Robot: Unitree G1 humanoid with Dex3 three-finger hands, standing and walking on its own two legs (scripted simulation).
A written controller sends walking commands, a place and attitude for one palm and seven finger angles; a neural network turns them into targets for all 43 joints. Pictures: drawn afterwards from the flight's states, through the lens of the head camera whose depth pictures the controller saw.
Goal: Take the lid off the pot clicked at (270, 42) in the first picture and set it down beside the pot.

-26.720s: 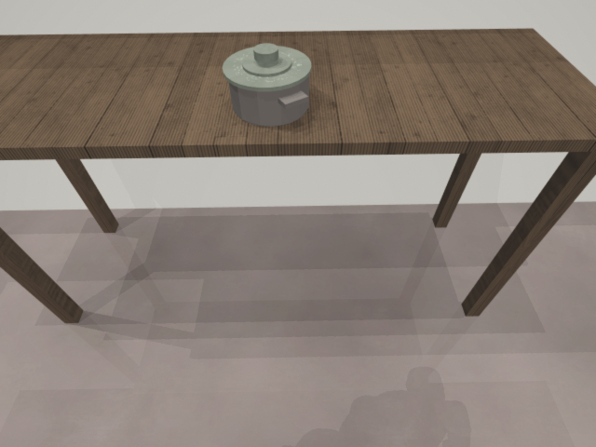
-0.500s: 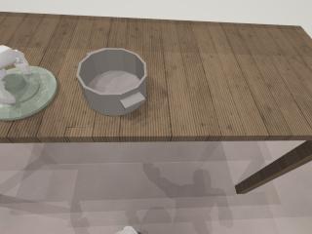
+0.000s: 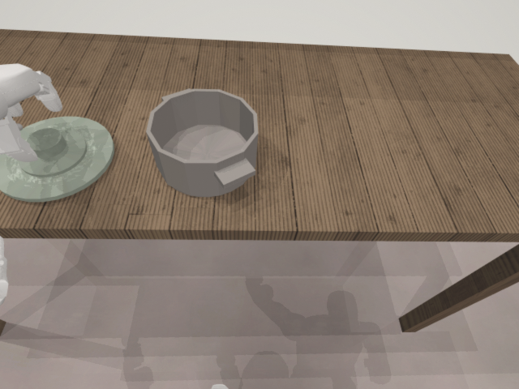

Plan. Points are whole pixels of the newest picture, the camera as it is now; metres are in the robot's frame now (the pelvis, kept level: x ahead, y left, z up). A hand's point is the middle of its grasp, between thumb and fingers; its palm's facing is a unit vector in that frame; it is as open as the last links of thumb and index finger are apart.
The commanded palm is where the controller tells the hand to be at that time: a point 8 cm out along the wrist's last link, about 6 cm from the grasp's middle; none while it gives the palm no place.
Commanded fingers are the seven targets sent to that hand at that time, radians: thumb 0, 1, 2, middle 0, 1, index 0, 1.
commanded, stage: raise the empty hand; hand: left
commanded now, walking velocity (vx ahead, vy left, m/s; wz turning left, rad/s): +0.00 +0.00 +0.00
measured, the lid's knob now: (46, 142) +0.47 +0.33 +0.10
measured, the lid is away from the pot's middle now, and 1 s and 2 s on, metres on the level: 0.24 0.24 0.24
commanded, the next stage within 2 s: draw the hand back to the body in 0.94 s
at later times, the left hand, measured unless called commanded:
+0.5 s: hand out of the picture +0.45 +0.35 +0.20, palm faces -0.28 -0.11 -0.95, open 11.1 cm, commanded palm +0.46 +0.34 +0.27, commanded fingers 0.00 -0.10 0.84 -0.44 -0.69 -0.44 -0.69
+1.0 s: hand out of the picture +0.45 +0.35 +0.24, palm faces -0.23 -0.11 -0.97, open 11.1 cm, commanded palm +0.45 +0.34 +0.31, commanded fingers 0.00 -0.10 0.84 -0.44 -0.69 -0.44 -0.69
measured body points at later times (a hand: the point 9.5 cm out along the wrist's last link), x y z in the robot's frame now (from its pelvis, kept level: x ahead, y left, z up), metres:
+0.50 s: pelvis +0.00 +0.01 +0.01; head +0.06 +0.03 +0.45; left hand +0.47 +0.35 +0.25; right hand +0.06 -0.27 -0.11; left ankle +0.04 +0.04 -0.72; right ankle -0.01 -0.16 -0.72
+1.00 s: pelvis +0.00 +0.01 +0.01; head +0.05 +0.02 +0.46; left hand +0.46 +0.35 +0.30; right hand +0.07 -0.26 -0.11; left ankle +0.04 +0.04 -0.72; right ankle -0.01 -0.16 -0.72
